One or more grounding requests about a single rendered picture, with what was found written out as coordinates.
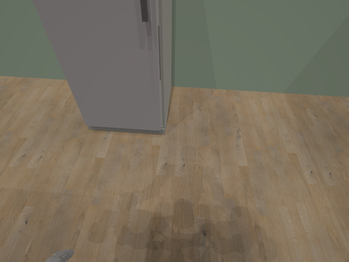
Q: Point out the fridge door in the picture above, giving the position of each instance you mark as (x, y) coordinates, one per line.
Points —
(109, 57)

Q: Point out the robot left hand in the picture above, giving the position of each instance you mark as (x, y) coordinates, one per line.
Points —
(61, 256)

